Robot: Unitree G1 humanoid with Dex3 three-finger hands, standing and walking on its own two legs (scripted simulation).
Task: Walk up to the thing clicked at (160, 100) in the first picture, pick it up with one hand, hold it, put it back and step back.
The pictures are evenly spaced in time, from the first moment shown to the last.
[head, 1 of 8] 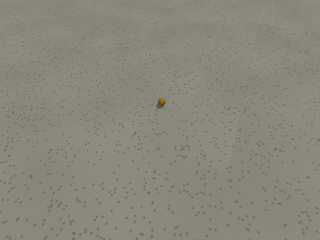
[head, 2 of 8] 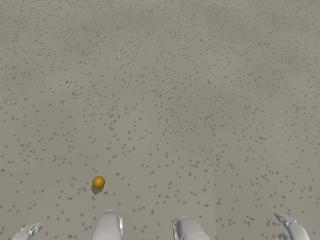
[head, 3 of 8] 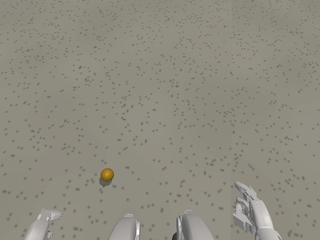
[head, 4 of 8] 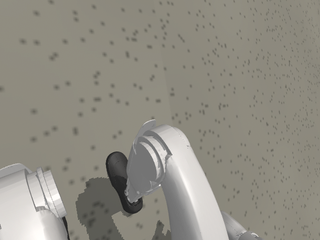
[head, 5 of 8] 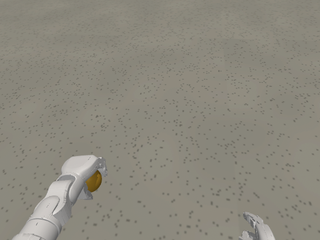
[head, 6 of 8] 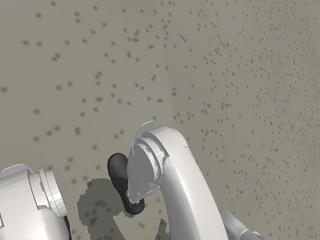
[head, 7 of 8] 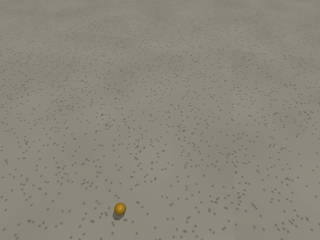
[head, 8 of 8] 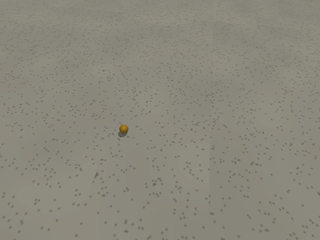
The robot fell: no
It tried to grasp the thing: yes
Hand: left
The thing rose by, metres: 0.70
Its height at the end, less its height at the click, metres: +0.00
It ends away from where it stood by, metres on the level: 0.01
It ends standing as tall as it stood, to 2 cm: yes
